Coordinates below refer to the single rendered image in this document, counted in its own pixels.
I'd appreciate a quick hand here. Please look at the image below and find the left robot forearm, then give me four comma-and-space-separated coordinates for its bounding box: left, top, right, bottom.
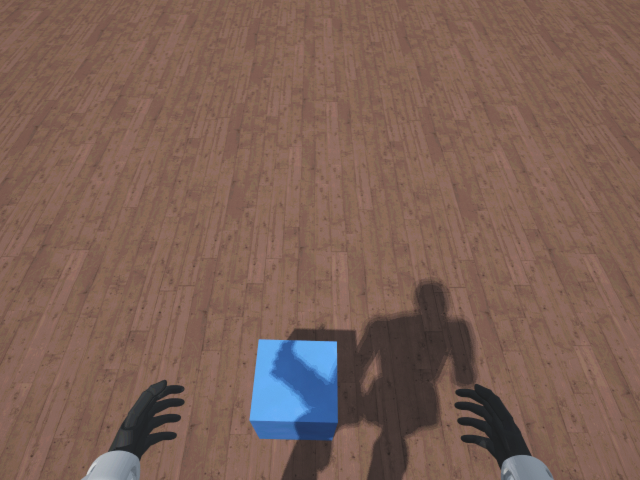
81, 450, 140, 480

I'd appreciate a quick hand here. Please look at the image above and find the robot left hand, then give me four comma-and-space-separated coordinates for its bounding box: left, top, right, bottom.
108, 380, 185, 461

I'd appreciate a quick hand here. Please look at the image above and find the right robot forearm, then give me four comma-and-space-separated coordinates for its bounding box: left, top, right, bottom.
501, 455, 554, 480

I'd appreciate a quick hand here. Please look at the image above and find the carton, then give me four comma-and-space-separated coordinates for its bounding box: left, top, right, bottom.
249, 339, 338, 441

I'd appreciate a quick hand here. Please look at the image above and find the robot right hand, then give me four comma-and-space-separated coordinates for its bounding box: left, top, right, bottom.
454, 384, 532, 469

